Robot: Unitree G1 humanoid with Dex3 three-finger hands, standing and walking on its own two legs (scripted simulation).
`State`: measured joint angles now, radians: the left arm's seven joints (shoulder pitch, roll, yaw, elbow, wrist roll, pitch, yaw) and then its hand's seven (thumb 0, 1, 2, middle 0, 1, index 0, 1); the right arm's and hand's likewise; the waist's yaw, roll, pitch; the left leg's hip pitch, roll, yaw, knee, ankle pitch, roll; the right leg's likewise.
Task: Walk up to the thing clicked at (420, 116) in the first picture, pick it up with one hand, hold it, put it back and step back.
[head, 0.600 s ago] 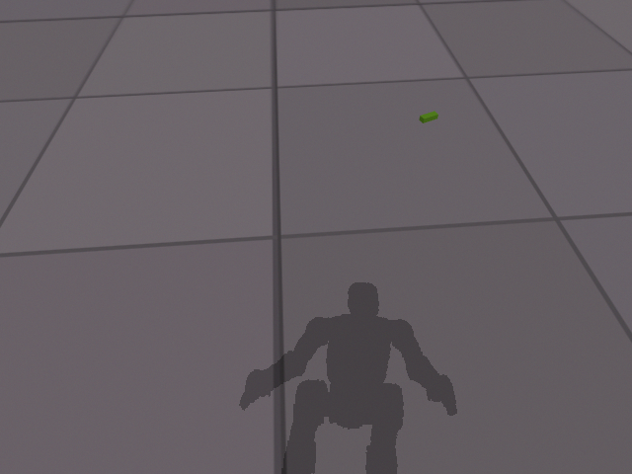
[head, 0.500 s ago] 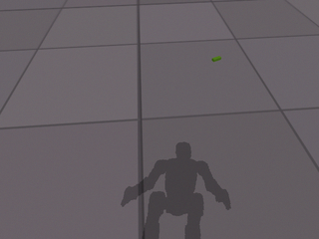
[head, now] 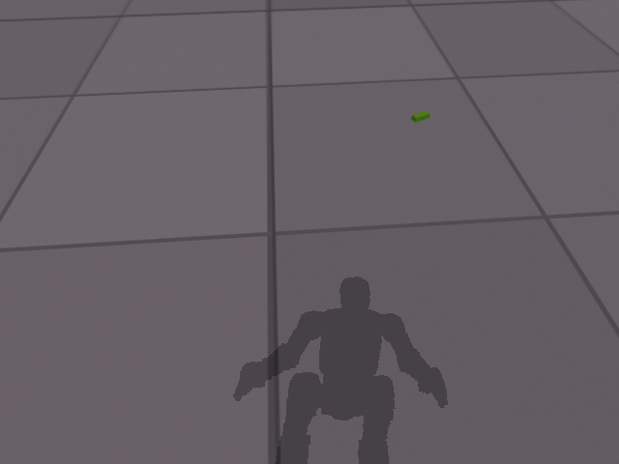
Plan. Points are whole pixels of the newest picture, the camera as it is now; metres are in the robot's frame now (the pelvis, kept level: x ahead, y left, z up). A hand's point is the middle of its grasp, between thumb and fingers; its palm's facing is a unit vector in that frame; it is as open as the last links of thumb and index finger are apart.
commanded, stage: stand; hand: left
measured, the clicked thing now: (420, 116) +1.95 -0.51 -0.77
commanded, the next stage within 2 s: walk up in 0.52 s
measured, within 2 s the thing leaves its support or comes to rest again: neither
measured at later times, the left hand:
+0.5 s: hand out of the picture +0.07 +0.25 -0.16, palm faces -0.02 -0.94 -0.34, open 7.4 cm
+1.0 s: hand (211, 421) +0.19 +0.17 -0.13, palm faces +0.17 -0.92 -0.35, open 7.4 cm
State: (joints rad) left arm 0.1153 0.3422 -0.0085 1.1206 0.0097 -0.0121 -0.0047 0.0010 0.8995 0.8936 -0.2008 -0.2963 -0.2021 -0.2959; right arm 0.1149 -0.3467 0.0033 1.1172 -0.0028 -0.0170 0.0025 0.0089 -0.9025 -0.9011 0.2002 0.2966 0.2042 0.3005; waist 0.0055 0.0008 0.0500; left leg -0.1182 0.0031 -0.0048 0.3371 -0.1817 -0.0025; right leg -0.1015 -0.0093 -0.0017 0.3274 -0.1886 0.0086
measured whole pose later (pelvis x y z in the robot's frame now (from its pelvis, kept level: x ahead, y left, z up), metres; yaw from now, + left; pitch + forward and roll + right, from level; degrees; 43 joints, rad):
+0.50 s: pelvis +0.00 +0.00 +0.00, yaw +0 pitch -2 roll +0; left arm 0.13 0.34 -0.01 1.12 0.01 -0.01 0.00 0.00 0.90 0.89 -0.20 -0.30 -0.20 -0.30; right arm 0.12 -0.35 0.00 1.12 0.00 -0.02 0.00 0.01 -0.90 -0.90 0.20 0.30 0.20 0.30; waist 0.01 0.00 0.05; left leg -0.11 0.00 -0.01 0.33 -0.18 0.00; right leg -0.10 -0.01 -0.01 0.32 -0.19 0.01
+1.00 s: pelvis +0.13 -0.13 -0.02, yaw +10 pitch -2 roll -1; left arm 0.16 0.42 0.10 0.89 0.05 -0.03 -0.12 0.00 0.90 0.89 -0.20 -0.30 -0.20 -0.30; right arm 0.30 -0.49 -0.10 1.05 -0.02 -0.05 0.00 0.02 -0.90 -0.90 0.20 0.30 0.20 0.30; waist 0.03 0.02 0.00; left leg -0.42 0.05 -0.04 1.12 -0.43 0.05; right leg -0.26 -0.05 -0.09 0.59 -0.30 0.00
